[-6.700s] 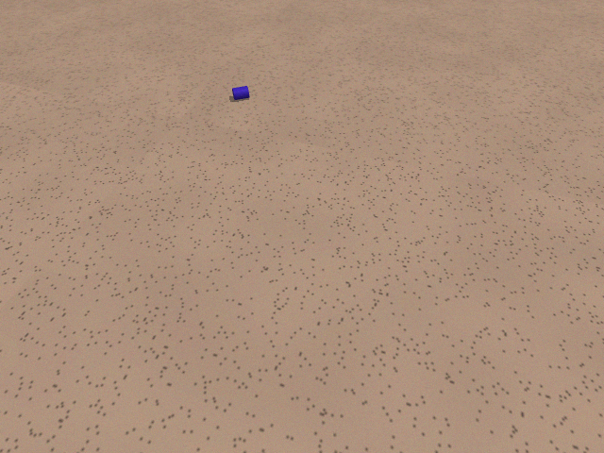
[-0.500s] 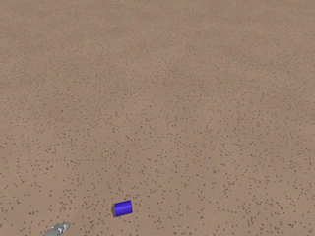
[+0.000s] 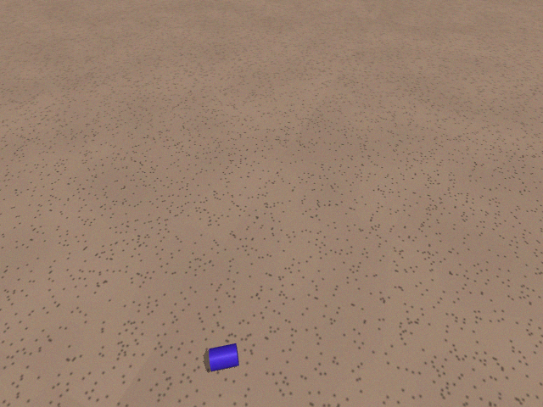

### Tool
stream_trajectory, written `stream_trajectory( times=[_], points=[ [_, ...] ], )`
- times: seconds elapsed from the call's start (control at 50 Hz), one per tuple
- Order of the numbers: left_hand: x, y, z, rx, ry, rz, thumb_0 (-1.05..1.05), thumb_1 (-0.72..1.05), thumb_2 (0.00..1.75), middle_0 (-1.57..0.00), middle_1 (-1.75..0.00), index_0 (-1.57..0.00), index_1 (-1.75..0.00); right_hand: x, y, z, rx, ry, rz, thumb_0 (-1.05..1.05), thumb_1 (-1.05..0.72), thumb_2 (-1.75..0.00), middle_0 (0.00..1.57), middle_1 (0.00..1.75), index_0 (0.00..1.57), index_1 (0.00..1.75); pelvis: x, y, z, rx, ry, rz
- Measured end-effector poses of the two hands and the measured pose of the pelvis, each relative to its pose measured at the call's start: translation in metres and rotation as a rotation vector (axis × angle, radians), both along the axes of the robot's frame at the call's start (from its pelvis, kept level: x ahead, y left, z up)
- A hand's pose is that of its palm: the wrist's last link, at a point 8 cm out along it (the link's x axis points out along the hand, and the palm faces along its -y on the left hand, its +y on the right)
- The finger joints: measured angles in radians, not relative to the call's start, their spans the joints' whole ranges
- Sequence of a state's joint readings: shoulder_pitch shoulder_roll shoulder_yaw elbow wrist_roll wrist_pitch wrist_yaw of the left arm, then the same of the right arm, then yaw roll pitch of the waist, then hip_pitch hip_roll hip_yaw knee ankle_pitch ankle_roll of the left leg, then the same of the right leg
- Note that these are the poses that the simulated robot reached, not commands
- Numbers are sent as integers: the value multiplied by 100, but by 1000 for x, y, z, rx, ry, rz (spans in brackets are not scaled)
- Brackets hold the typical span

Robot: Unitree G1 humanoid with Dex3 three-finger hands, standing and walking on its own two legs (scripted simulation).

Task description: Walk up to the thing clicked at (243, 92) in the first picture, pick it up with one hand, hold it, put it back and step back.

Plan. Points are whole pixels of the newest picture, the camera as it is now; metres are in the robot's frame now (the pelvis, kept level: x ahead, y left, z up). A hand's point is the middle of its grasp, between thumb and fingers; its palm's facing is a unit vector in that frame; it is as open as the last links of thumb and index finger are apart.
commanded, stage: walk up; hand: left
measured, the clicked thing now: (224, 357) +0.38 +0.18 -0.74
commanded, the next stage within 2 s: stand in 0.44 s
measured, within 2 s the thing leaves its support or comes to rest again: neither
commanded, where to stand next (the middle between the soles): +0.02 -0.01 m, yaw -2 degrees
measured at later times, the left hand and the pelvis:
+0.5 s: hand out of the picture +0.09 +0.25 -0.15, palm faces +0.01 -0.94 -0.33, open 7.4 cm; pelvis +0.00 +0.00 +0.00, yaw +0 degrees
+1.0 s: hand out of the picture +0.05 +0.25 -0.15, palm faces -0.01 -0.94 -0.34, open 7.4 cm; pelvis -0.02 +0.00 +0.00, yaw +0 degrees
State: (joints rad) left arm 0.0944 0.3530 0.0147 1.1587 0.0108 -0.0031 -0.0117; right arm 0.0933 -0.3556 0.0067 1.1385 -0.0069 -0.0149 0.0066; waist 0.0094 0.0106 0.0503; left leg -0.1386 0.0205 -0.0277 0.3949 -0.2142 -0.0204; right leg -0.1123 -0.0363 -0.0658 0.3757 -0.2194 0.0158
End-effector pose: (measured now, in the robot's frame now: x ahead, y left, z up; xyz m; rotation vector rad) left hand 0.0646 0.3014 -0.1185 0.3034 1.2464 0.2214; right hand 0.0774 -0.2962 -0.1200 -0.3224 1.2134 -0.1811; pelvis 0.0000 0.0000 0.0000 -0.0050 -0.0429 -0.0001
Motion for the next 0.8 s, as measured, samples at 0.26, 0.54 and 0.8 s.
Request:
stream_trajectory(
  times=[0.26, 0.54, 0.8],
  points=[
    [10, -5, -1, -16, -31, -1, 1, 91, 90, -20, -30, -20, -30, 6, -2, 4, -13, -11, 1, 1, -91, -90, 20, 30, 21, 30, 3, 0, 1, 0, -2, 9],
    [15, -5, 2, -8, -37, -9, 1, 91, 90, -20, -30, -20, -30, 3, -1, 4, -11, -3, -4, 1, -91, -90, 20, 30, 20, 30, 1, 0, 2, 1, -3, 6],
    [-1, -7, 5, -1, -24, -19, 1, 91, 90, -20, -30, -20, -30, -4, 1, 3, 9, -9, 0, 1, -91, -90, 20, 30, 20, 30, -11, -2, 4, 1, -10, 2]
  ],
)
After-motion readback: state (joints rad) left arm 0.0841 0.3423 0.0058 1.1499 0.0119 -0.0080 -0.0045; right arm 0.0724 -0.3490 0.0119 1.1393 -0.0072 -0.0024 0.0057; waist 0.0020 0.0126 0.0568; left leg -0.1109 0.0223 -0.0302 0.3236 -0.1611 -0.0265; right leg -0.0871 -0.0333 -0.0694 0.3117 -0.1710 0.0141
